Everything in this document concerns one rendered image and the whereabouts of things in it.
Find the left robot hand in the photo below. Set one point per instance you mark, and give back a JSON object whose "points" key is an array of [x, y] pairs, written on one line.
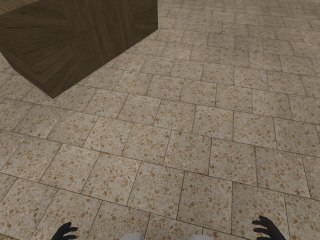
{"points": [[64, 229]]}

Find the right robot hand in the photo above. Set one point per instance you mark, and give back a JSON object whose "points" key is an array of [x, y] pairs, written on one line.
{"points": [[271, 230]]}

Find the pedestal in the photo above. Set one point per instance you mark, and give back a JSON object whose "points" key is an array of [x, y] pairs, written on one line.
{"points": [[55, 44]]}

